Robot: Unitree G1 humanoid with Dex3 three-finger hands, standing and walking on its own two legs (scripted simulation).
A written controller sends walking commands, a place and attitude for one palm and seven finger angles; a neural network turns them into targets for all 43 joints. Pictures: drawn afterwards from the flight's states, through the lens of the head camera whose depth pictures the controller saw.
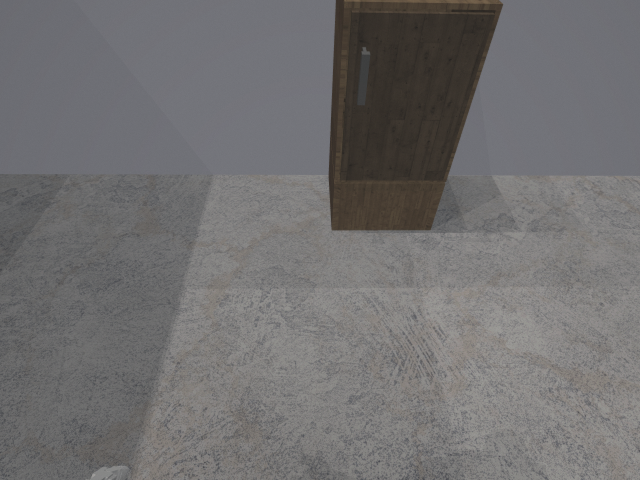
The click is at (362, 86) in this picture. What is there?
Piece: cupboard door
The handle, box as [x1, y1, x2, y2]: [357, 47, 369, 104]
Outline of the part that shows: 365,47 362,47 357,104 364,104 369,62 369,51 367,51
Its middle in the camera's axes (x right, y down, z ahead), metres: +0.13 -0.50 +1.19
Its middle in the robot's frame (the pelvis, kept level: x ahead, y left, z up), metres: +1.23 -0.06 -0.04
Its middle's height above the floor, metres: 0.73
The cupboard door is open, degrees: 0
